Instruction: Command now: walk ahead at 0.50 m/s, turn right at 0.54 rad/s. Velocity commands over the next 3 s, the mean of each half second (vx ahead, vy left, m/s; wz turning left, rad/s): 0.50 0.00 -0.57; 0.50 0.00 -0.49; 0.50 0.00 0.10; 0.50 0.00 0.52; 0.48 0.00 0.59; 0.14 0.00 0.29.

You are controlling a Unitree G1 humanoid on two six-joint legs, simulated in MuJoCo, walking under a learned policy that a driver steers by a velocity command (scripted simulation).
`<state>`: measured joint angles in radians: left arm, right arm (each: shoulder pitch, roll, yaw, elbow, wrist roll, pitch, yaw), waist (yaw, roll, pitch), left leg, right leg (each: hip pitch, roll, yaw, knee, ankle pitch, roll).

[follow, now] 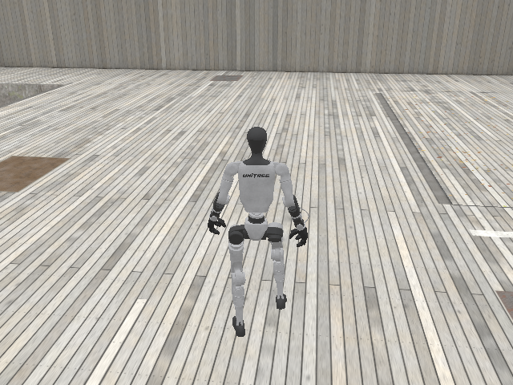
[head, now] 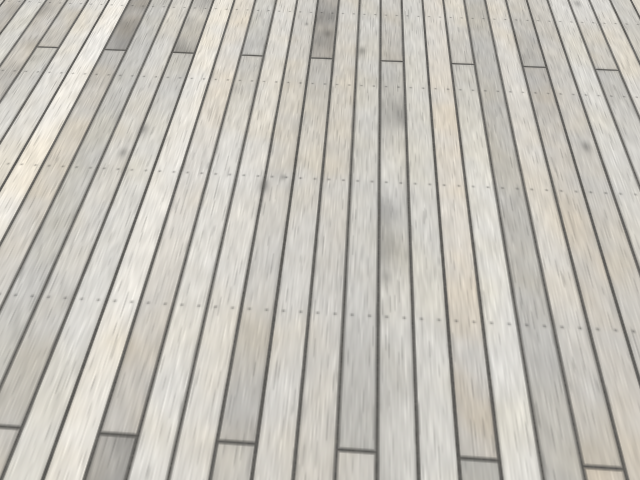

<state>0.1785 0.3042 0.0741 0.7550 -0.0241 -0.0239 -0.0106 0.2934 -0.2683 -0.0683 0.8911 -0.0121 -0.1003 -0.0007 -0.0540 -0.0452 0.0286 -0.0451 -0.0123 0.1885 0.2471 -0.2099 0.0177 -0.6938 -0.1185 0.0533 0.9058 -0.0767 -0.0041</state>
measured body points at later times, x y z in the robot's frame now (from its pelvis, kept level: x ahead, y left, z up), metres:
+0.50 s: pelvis +0.27 -0.08 +0.00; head +0.29 -0.11 +0.45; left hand +0.41 +0.17 -0.10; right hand +0.40 -0.39 -0.09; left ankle +0.47 +0.07 -0.68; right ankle +0.23 -0.14 -0.74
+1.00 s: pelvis +0.54 -0.13 +0.00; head +0.56 -0.15 +0.45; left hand +0.83 -0.01 -0.09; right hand +0.41 -0.39 -0.12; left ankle +0.56 -0.02 -0.74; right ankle +0.56 -0.33 -0.69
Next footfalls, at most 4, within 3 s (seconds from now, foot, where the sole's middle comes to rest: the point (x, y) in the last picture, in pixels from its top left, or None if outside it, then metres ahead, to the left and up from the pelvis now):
0.20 right None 0.27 -0.15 -0.78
0.70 left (337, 427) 0.60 -0.04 -0.78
1.18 right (496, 382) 0.68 -0.41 -0.78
1.72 left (434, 255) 1.06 -0.33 -0.78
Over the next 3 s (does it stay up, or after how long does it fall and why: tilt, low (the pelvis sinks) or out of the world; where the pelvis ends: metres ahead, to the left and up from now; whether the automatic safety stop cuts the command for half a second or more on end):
stays up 1.41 -0.41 -0.01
